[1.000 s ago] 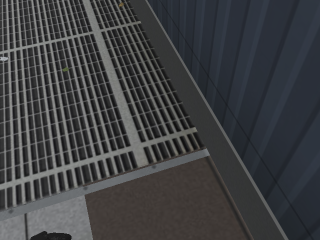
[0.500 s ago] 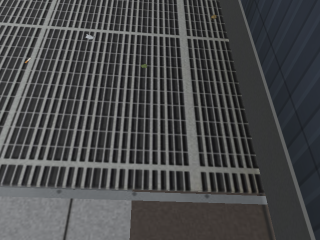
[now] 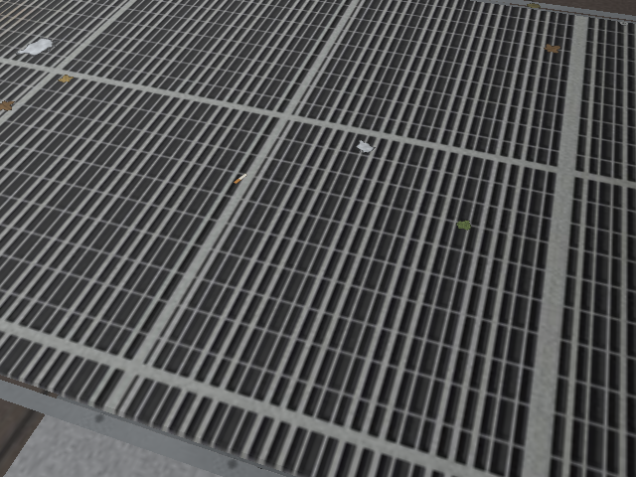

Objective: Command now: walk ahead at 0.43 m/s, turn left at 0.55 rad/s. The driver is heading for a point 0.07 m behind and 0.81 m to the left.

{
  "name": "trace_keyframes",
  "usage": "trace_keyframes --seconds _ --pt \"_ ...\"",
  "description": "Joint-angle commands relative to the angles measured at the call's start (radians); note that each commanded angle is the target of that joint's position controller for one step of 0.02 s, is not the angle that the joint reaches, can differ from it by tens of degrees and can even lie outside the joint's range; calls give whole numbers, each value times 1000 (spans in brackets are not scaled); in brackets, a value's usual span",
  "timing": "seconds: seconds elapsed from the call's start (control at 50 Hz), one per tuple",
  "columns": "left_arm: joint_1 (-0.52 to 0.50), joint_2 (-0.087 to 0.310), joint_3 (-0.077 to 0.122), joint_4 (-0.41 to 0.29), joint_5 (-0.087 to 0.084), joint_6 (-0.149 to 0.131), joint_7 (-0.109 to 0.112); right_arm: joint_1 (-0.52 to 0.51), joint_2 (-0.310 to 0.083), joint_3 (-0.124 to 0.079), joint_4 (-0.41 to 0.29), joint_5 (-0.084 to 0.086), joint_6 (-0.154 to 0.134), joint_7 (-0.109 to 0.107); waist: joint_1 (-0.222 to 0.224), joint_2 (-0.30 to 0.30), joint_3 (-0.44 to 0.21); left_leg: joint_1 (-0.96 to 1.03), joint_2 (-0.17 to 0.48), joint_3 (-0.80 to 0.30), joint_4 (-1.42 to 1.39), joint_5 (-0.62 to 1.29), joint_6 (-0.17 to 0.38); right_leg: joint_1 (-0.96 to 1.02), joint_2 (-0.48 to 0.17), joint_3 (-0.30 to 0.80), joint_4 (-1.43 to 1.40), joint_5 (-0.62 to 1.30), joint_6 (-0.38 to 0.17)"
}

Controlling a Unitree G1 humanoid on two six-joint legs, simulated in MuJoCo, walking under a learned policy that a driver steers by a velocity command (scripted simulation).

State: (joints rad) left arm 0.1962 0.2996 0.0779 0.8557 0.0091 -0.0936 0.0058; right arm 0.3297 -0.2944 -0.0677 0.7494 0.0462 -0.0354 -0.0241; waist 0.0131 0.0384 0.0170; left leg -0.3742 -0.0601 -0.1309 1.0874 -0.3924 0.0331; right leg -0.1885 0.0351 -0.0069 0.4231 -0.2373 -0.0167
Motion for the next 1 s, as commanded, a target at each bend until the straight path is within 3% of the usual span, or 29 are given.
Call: trace_keyframes --seconds 0.02,0.08,0.14,0.18,0.22,0.24,0.26,0.28,0.3,0.32,0.34,0.36,0.38,0.42,0.48,0.6,0.64,0.66,0.68,0.7,0.72,0.74,0.8,0.84,1.0 --pt "56 85 10 -15 5 2 10 -80 -80 -19 -106 4 -22 6 47 -155 92 -347 119 -14 49 106 -14 183 -282 270 -245 59 -112" --pt "66 97 4 17 -1 5 9 -141 -21 3 -160 -13 -16 9 29 -140 84 -331 109 59 -98 149 -51 149 -259 113 -210 590 -145" --pt "54 131 3 28 -7 14 7 -179 23 24 -179 -25 -7 20 29 -138 30 -157 99 139 -301 317 -46 80 -225 -14 -196 755 -130" --pt "94 145 -2 51 -21 14 2 -217 12 22 -192 -24 -2 28 38 -130 16 -65 77 156 -390 403 -23 80 -233 -25 -188 741 -125" --pt "92 171 -3 59 -38 13 -2 -207 -24 9 -187 -33 1 37 14 -142 0 0 65 149 -475 423 4 123 -248 -25 -148 737 -113" --pt "81 177 -3 62 -45 14 -2 -163 -48 -1 -171 -42 2 39 -23 -141 -22 79 45 161 -527 442 23 127 -244 -34 -88 769 -97" --pt "92 155 -13 73 -52 11 -2 -66 -79 -17 -133 -56 3 39 -74 -123 -68 225 26 156 -579 490 40 104 -230 -41 3 768 -77" --pt "119 145 -19 84 -41 8 -6 11 -124 -36 -105 -63 10 27 -116 -85 -110 368 46 137 -593 634 61 42 -183 -65 142 677 -39" --pt "192 83 -41 56 5 1 -17 68 -215 -49 -99 -85 23 10 -87 135 -245 660 272 -106 -489 1168 163 -184 -92 -77 432 159 20" --pt "332 25 -72 86 0 15 -31 53 -167 -21 -107 -88 29 18 -31 236 -480 725 472 -393 -583 1143 328 -222 -21 39 688 -469 63" --pt "265 113 -46 94 -23 35 -31 -22 -98 -3 -118 -69 30 30 -45 98 -425 580 412 -358 -653 899 300 -217 -65 120 741 -468 64" --pt "170 102 -46 61 -35 51 -22 -120 -73 6 -116 -50 24 34 -25 56 -240 450 359 -260 -695 739 249 -299 -91 80 728 -423 68" --pt "135 75 -46 64 -24 68 -1 -183 -53 13 -113 -47 18 39 -11 0 -154 344 325 -208 -742 640 215 -303 -114 75 690 -357 72" --pt "165 57 -42 76 -9 97 24 -236 -69 6 -92 -62 8 43 39 32 -89 145 268 -116 -811 544 185 -170 -130 71 604 -227 84" --pt "176 41 -38 84 1 106 39 -258 -44 10 -64 -73 3 37 49 59 -89 80 240 -52 -848 441 209 -92 -119 52 493 -188 96" --pt "63 49 -30 67 6 102 42 -261 -37 12 0 -66 18 9 20 59 -14 36 228 -81 -903 27 186 -36 -120 51 260 -84 78" --pt "76 31 -33 78 16 90 39 -268 -20 20 29 -49 22 5 52 22 -8 1 193 -48 -867 -41 130 56 -108 27 124 20 55" --pt "73 32 -37 80 27 86 34 -238 -8 22 51 -45 23 5 49 -2 10 -5 161 -29 -843 -56 86 78 -120 41 44 100 40" --pt "62 60 -37 71 27 81 33 -208 -8 20 67 -51 25 3 23 -42 32 6 122 -7 -792 -41 48 62 -164 87 -10 150 19" --pt "24 123 -20 84 8 76 32 -175 -8 14 68 -52 35 -2 -28 -187 58 79 63 60 -789 21 18 -67 -154 79 -18 11 -12" --pt "-1 77 -29 79 5 65 25 -208 -28 13 75 -61 41 -9 -3 -168 53 186 55 72 -736 105 5 -142 -143 89 -69 -84 -15" --pt "-11 49 -39 84 11 54 20 -212 -32 9 79 -55 46 -14 -11 -164 36 239 61 72 -713 171 14 -161 -142 90 -96 -89 0" --pt "-12 50 -40 97 5 33 10 -187 -41 5 120 -51 57 -17 -4 -107 -30 284 83 58 -693 366 41 -72 -123 64 -71 96 24" --pt "7 52 -41 110 -1 35 12 -190 -39 3 141 -45 58 -14 6 -79 -55 294 88 57 -691 433 44 -29 -118 54 -57 164 19" --pt "0 51 -46 129 -2 50 22 -194 -42 -6 217 -39 70 -19 12 -34 -46 311 89 57 -696 504 40 2 -106 33 -61 214 10"
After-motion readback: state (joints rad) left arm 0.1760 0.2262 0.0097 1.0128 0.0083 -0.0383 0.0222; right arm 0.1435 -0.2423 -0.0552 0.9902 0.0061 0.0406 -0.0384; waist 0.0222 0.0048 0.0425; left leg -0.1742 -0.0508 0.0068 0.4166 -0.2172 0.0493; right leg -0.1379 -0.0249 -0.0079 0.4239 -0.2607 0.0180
